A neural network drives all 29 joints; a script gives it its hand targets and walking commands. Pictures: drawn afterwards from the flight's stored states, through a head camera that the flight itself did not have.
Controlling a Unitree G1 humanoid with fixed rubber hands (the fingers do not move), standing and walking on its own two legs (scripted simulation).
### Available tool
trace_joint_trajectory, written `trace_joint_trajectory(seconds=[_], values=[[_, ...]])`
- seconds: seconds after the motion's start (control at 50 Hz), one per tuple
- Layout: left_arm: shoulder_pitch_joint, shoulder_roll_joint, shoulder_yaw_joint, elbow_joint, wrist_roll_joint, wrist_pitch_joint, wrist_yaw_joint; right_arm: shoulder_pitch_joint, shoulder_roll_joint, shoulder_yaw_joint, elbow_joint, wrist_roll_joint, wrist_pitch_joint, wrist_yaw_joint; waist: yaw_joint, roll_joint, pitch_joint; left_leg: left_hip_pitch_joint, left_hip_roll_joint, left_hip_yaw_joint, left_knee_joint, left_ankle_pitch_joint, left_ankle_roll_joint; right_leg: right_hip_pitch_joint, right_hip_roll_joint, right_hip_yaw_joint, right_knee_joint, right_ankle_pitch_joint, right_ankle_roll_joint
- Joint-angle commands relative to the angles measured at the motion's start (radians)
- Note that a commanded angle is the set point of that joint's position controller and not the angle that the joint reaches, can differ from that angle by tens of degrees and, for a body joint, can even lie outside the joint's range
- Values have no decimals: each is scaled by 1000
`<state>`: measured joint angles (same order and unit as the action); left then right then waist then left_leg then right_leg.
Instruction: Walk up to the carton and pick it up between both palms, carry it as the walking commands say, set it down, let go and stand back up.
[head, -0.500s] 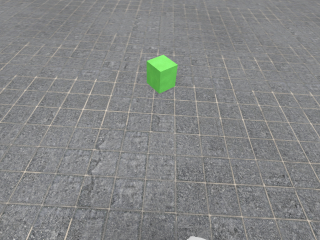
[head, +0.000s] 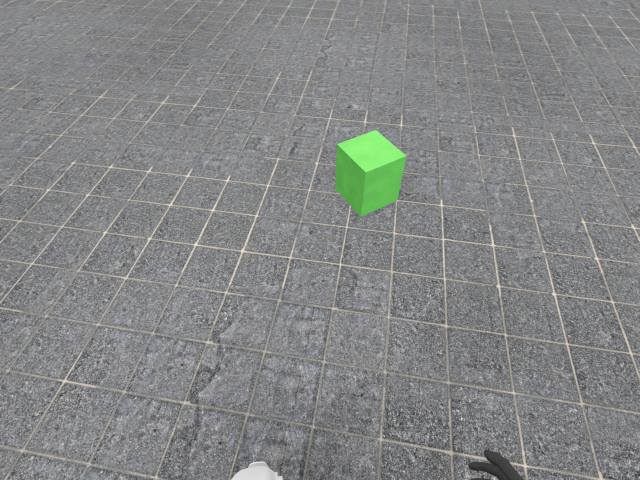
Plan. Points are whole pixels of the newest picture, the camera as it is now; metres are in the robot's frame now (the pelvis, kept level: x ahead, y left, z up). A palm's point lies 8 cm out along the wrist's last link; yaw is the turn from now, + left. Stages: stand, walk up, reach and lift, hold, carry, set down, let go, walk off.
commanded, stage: walk up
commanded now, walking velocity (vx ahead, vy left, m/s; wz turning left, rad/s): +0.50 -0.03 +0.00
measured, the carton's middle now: (368, 173) +1.39 -0.12 -0.64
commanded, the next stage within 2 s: none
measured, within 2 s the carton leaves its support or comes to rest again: neither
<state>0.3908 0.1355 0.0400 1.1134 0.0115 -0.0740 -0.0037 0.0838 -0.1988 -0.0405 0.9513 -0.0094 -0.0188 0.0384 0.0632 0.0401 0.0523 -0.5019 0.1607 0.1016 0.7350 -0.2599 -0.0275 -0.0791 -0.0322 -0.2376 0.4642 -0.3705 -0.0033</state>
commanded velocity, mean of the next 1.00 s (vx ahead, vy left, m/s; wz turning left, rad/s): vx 0.50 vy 0.00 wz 0.00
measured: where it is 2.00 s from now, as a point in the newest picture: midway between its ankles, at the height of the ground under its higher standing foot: (353, 274)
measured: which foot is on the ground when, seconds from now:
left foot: up 0.00-0.02, down 0.04-0.42, up 0.44-0.82, down 0.84-1.00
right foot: down 0.00-0.06, up 0.08-0.38, down 0.40-0.88, up 0.90-1.00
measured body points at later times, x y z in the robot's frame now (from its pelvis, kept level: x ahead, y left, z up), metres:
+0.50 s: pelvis +0.26 -0.04 -0.02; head +0.28 -0.07 +0.43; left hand +0.40 +0.20 -0.13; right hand +0.20 -0.28 -0.18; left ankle +0.15 +0.11 -0.68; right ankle +0.33 -0.14 -0.73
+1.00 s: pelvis +0.52 -0.02 -0.01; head +0.54 +0.00 +0.44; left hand +0.50 +0.21 -0.18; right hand +0.62 -0.25 -0.14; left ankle +0.55 +0.10 -0.73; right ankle +0.43 -0.14 -0.65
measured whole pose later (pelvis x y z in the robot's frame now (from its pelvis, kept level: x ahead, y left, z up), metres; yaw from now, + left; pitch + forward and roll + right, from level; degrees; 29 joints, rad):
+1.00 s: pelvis +0.52 -0.02 -0.01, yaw -2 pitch +1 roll +1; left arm 0.34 0.19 0.04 1.11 0.01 -0.05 -0.02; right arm 0.14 -0.16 -0.03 0.98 -0.04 -0.08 0.00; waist 0.02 -0.08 0.02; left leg -0.35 0.09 0.20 0.65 -0.31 0.00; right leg -0.43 -0.10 -0.05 1.23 -0.40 0.00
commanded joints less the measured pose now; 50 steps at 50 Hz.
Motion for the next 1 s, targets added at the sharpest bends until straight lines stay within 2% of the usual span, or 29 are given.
trace_joint_trajectory(seconds=[0.0,0.02,0.04,0.06,0.08,0.1,0.14,0.18,0.28,0.32,0.36,0.38,0.4,0.42,0.44,0.46,0.54,0.6,0.68,0.74,0.78,0.8,0.82,0.84,0.86,0.88,0.9,0.94,0.98], values=[[-33,170,17,-54,-6,-15,2,140,-71,-25,4,-3,-34,-15,-108,-88,-57,352,-91,93,-194,65,12,-207,-182,166,-33,285,-95],[-32,148,12,-65,-11,-21,0,265,-129,-49,49,-10,-43,-25,-162,37,-146,532,-46,22,-205,28,49,-280,-116,113,186,352,-64],[-26,114,13,-92,-20,-27,-3,414,-241,-83,80,-26,-48,-39,-225,278,-245,742,190,-293,-326,-49,138,-493,-22,52,489,153,-7],[-53,94,17,-134,-12,-28,-5,500,-320,-95,93,-27,-46,-51,-238,386,-255,821,374,-609,-481,-88,211,-690,27,114,719,-201,3],[-110,135,28,-151,-3,-17,-5,466,-298,-77,87,-23,-41,-52,-235,255,-196,751,377,-617,-487,-151,265,-731,-47,185,832,-165,4],[-155,144,25,-143,-6,-21,-9,397,-231,-65,84,-26,-47,-51,-210,147,-130,665,331,-549,-470,-109,256,-751,-76,207,840,-79,3],[-146,127,18,-116,4,-21,-17,268,-181,-56,58,-23,-58,-55,-151,132,-62,528,268,-388,-505,-95,201,-710,-120,227,781,-3,-1],[-101,111,15,-100,10,-3,-26,189,-156,-43,34,-14,-70,-50,-102,128,-29,417,251,-282,-541,-60,179,-631,-151,215,674,44,16],[-183,79,12,-147,1,31,-50,140,-150,-37,32,-13,-68,-40,-52,157,80,155,185,-102,-591,-57,133,-374,-144,161,286,102,32],[-158,98,23,-147,5,29,-53,156,-167,-39,43,-8,-59,-36,-32,105,49,124,161,-60,-538,-108,123,-246,-108,99,200,157,38],[-46,146,47,-111,12,23,-44,151,-163,-37,44,0,-53,-29,37,-7,-18,46,102,-12,-357,-82,93,-18,-60,63,164,192,35],[61,196,66,-79,16,16,-34,152,-136,-32,35,1,-56,-24,93,-131,-76,-53,41,23,-144,-82,68,158,-87,137,121,132,8],[182,295,88,-58,25,9,-16,150,-73,-17,9,2,-62,-17,162,-440,-125,-182,-89,91,194,-235,37,239,-303,431,-129,-174,-47],[222,366,91,-56,12,11,-3,156,-68,-18,-17,-3,-58,-15,136,-493,-151,-234,-116,20,437,-338,42,229,-473,764,-341,-393,-113],[115,335,79,-60,14,12,0,146,-92,-19,-16,-12,-50,-14,89,-364,-89,-219,-58,-52,521,-254,42,153,-450,769,-329,-368,-154],[45,293,67,-71,18,2,1,155,-97,-21,-6,-17,-55,-10,51,-296,-47,-224,-38,-67,541,-186,40,92,-410,712,-295,-235,-153],[-79,215,41,-117,6,-25,4,210,-52,-22,17,-19,-26,-12,-12,-167,4,-157,29,-92,503,-32,19,-62,-393,532,-274,107,-144],[-70,188,31,-107,3,-35,4,155,-46,-24,-4,-17,-5,-9,-35,-186,9,-137,41,-86,375,7,8,-76,-350,416,-269,205,-141],[-50,176,23,-97,5,-33,6,2,-33,-12,-52,-5,0,7,-27,-211,42,-66,15,-30,73,48,5,-102,-284,275,-284,164,-127],[-17,178,21,-77,1,-23,6,-29,-28,-8,-59,1,-12,6,-26,-201,27,60,-38,45,-74,22,-1,-124,-266,243,-265,202,-128],[-1,183,18,-59,-4,-14,4,26,-37,-14,-44,-3,-25,-2,-65,-166,-18,220,-79,90,-173,60,5,-164,-228,202,-152,239,-113],[3,165,10,-49,-7,-14,2,130,-70,-28,-4,-7,-35,-10,-110,-88,-83,381,-103,96,-200,75,17,-203,-169,154,7,308,-91],[-5,142,8,-63,-12,-19,0,289,-141,-57,47,-19,-45,-22,-178,43,-185,596,-8,-22,-209,18,69,-320,-107,96,260,338,-54],[-2,101,5,-100,-20,-26,-3,436,-270,-94,73,-34,-50,-39,-234,314,-273,790,251,-386,-357,-56,166,-557,1,54,578,21,0],[-36,101,15,-136,-8,-25,-5,502,-322,-97,84,-33,-46,-48,-231,336,-265,808,397,-643,-480,-52,226,-690,2,150,773,-214,-1],[-96,136,22,-145,-6,-17,-6,450,-275,-76,79,-31,-44,-51,-223,195,-198,735,366,-604,-472,-93,270,-726,-57,205,857,-138,2],[-139,139,19,-138,-7,-23,-10,370,-218,-66,70,-32,-48,-49,-196,128,-139,658,322,-534,-455,-47,253,-761,-81,219,864,-66,-1],[-105,116,11,-97,5,-13,-14,258,-166,-53,48,-25,-61,-51,-144,107,-81,523,285,-411,-491,-23,206,-707,-126,240,805,4,3],[-76,101,14,-90,13,10,-20,231,-155,-48,42,-19,-71,-53,-107,81,-43,414,298,-363,-501,124,197,-645,-155,255,762,62,36]])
